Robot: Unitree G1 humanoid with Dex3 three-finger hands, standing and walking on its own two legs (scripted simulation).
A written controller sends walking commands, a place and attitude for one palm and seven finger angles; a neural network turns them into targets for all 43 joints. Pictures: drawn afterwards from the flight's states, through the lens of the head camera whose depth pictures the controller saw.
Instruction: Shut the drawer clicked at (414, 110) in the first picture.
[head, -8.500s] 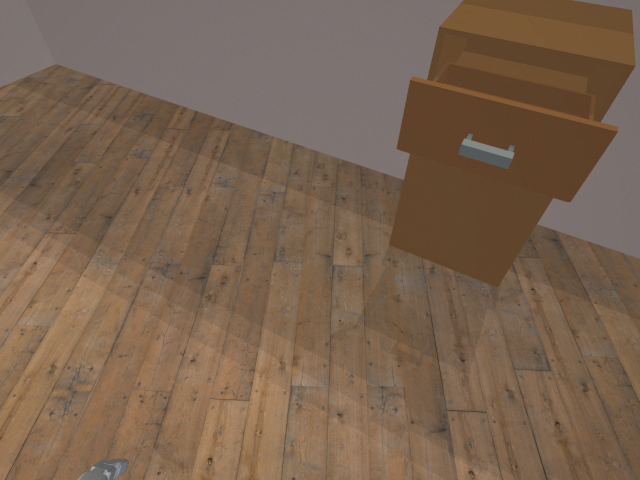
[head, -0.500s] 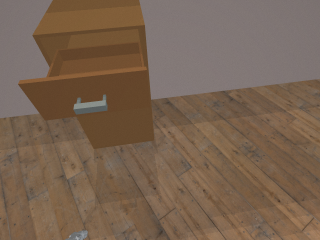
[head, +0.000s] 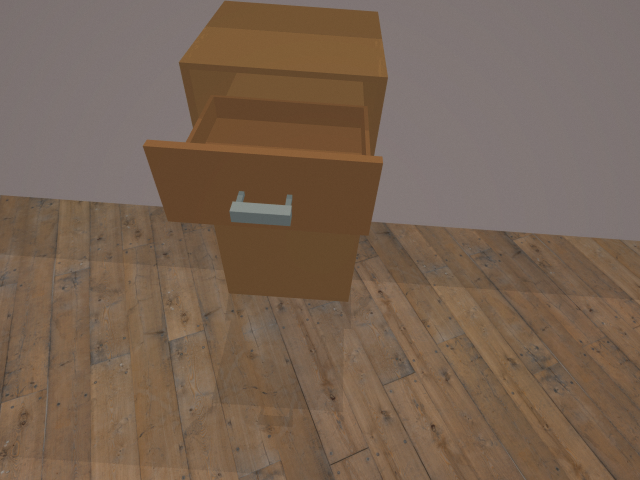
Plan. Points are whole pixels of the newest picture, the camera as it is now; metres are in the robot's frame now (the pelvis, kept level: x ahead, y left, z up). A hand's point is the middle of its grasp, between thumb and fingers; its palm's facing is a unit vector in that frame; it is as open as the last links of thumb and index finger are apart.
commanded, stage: take the last steps up to it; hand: left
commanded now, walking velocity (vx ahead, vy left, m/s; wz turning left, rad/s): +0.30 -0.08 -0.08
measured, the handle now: (263, 205) +0.56 +0.16 +0.00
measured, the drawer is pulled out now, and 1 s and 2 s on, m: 0.30 0.30 0.30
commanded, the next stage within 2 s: come to a stop and stand still in 0.66 s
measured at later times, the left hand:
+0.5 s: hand (258, 404) +0.27 +0.12 -0.17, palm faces -0.04 -0.97 -0.23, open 7.4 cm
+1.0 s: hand (277, 439) +0.22 +0.09 -0.18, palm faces +0.06 -0.99 -0.11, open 7.4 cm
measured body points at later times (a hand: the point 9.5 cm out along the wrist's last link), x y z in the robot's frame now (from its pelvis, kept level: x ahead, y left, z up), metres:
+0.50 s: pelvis +0.16 -0.06 -0.02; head +0.18 -0.08 +0.43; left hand +0.27 +0.18 -0.15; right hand +0.05 -0.26 -0.18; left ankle +0.01 +0.10 -0.68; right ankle +0.25 -0.15 -0.73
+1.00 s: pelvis +0.25 -0.06 +0.01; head +0.25 -0.04 +0.46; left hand +0.22 +0.14 -0.17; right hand +0.33 -0.28 -0.13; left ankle +0.30 +0.05 -0.73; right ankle +0.25 -0.15 -0.73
